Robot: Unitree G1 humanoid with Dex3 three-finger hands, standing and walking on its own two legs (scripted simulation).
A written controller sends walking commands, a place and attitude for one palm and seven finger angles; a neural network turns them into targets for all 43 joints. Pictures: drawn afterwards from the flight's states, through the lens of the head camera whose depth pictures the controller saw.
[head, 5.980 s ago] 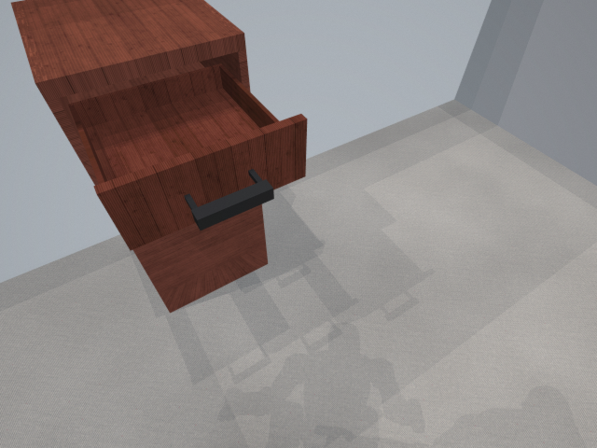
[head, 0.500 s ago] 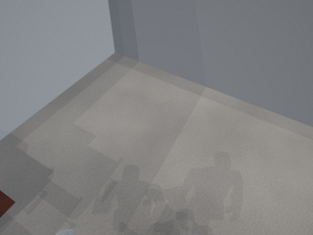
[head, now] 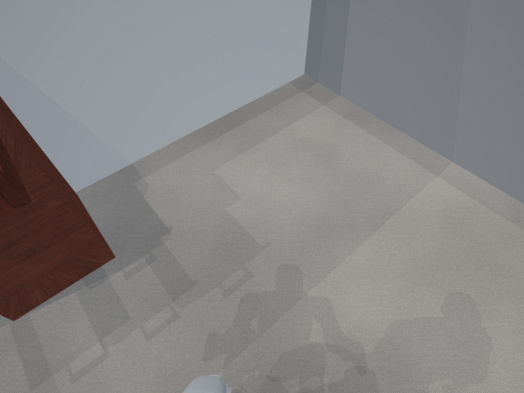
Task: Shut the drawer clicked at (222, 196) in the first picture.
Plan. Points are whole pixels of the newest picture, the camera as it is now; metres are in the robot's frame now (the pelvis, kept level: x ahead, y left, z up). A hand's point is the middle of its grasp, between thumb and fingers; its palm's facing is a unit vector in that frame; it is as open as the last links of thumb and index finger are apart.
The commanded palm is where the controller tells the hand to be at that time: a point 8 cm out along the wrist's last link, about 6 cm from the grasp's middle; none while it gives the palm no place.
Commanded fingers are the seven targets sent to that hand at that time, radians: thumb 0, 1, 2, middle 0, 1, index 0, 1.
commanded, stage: turn to face it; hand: left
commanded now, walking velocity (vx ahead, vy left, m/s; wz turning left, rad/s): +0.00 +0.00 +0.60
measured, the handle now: out of the picture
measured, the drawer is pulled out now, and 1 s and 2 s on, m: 0.29 0.29 0.29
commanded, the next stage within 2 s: take the last steps up to it in 1.08 s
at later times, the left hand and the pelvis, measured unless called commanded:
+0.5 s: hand out of the picture +0.07 +0.28 -0.15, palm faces +0.31 -0.91 -0.28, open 7.4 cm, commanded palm none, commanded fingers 0.00 0.90 0.90 -0.20 -0.30 -0.20 -0.30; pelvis +0.01 +0.04 +0.00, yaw +17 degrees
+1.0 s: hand out of the picture -0.09 +0.23 -0.19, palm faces +0.59 -0.77 -0.23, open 7.4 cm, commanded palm none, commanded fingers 0.00 0.90 0.90 -0.20 -0.30 -0.20 -0.30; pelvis -0.01 +0.04 -0.02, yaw +35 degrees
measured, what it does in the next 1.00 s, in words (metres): steps on the spot, turning left: left foot, then right foot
